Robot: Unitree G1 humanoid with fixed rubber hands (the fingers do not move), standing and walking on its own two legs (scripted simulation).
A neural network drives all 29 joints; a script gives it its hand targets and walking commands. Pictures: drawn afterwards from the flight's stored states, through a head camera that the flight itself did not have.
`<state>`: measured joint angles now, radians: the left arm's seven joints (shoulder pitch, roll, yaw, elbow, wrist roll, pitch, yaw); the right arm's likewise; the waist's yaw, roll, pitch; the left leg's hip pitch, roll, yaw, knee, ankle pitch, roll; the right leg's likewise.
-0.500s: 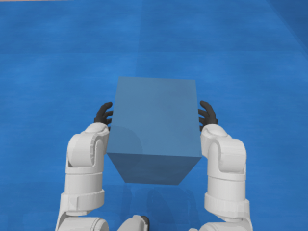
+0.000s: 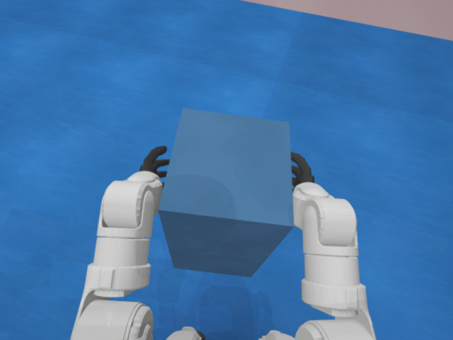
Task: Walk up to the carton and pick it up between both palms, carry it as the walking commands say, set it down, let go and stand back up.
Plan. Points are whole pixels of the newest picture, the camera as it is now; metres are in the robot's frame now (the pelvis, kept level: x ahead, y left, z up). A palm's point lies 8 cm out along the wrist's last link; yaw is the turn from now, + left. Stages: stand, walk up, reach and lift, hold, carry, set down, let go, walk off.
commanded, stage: carry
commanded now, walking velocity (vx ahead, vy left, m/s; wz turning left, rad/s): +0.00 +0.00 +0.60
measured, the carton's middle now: (222, 206) +0.34 +0.03 +0.04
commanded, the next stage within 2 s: none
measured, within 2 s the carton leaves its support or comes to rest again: neither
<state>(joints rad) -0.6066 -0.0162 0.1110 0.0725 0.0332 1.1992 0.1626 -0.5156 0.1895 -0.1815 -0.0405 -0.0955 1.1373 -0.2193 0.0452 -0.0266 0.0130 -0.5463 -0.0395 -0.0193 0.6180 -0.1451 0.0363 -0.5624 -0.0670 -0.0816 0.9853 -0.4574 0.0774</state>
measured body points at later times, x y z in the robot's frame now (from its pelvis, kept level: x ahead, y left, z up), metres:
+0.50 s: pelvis -0.11 +0.03 +0.00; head -0.09 +0.04 +0.45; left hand +0.20 +0.26 +0.09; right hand +0.26 +0.01 +0.09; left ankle -0.10 +0.13 -0.72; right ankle -0.06 -0.11 -0.68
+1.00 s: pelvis -0.25 +0.00 -0.01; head -0.22 +0.03 +0.44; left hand +0.00 +0.31 +0.10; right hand +0.13 +0.08 +0.11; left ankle -0.26 +0.12 -0.72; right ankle -0.13 -0.10 -0.72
